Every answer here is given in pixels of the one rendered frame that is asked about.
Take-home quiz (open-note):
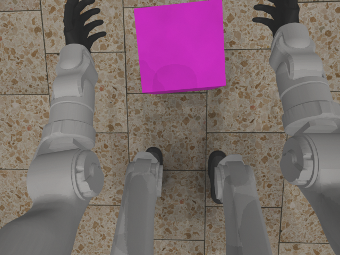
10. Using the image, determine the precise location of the right robot forearm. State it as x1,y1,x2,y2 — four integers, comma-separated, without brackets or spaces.
269,23,340,136

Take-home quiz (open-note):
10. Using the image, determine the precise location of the robot left upper arm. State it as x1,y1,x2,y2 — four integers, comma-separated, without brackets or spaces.
0,148,104,255

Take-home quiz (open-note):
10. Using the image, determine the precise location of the robot right hand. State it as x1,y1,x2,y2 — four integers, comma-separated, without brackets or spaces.
252,0,300,38

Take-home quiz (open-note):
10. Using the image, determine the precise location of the robot right upper arm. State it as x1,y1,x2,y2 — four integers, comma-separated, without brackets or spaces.
280,133,340,255

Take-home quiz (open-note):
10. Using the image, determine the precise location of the carton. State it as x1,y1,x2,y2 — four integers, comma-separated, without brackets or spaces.
134,0,226,95

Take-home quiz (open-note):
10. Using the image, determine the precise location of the robot left hand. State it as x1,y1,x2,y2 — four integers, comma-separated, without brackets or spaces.
63,0,107,54

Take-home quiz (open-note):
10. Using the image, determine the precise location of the robot thigh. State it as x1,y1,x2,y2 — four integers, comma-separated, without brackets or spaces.
110,158,163,255
214,161,273,255

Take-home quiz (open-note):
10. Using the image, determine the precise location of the left robot forearm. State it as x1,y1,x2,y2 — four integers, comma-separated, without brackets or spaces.
26,44,98,198

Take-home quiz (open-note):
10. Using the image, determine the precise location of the robot left thigh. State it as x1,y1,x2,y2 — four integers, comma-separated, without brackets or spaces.
110,158,163,255

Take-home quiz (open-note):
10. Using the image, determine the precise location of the robot right thigh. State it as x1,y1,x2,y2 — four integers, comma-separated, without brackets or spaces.
214,161,273,255

